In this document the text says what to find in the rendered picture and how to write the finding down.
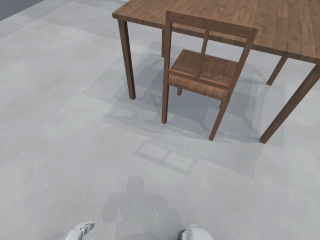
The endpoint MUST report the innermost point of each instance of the chair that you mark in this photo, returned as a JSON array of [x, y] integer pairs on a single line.
[[200, 73]]

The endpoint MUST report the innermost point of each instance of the robot left hand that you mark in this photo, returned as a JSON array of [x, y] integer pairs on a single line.
[[80, 231]]

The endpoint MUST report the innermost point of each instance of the right robot shin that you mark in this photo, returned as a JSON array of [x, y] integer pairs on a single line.
[[193, 226]]

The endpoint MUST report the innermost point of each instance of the table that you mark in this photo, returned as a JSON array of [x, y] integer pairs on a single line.
[[287, 28]]

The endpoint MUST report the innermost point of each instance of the right robot thigh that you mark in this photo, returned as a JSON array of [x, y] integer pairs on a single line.
[[195, 233]]

